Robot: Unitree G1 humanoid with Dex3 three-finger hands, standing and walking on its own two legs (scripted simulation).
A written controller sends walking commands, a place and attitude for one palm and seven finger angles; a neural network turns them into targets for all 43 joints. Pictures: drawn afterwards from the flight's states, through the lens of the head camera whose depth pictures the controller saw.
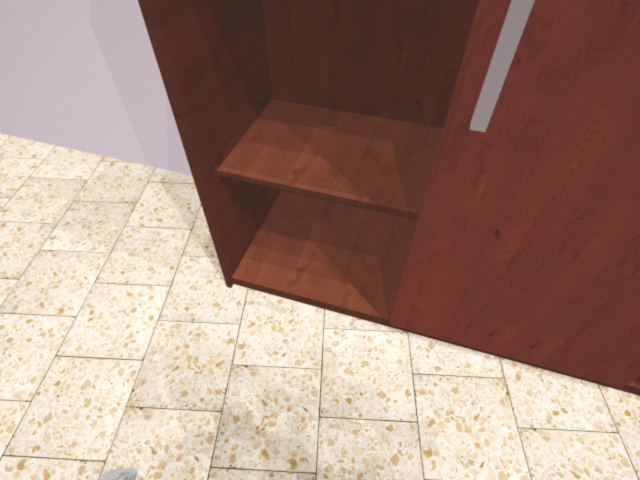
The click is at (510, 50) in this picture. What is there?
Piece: wardrobe's sliding door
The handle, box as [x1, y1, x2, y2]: [470, 0, 534, 131]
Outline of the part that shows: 534,0 511,0 470,122 470,129 485,131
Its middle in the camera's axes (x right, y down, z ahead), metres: +0.28 -0.29 +0.60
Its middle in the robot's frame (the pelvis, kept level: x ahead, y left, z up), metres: +0.69 -0.24 +0.22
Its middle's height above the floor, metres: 0.99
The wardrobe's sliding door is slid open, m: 0.61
